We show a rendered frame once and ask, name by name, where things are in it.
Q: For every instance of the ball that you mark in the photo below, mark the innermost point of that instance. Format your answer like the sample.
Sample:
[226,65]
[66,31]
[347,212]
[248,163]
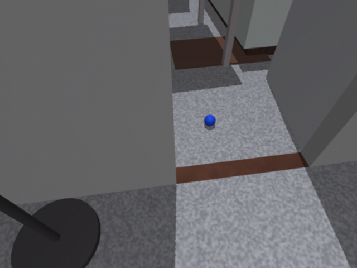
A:
[209,120]

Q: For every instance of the coat stand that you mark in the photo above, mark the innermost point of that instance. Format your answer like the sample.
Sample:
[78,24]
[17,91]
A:
[62,234]

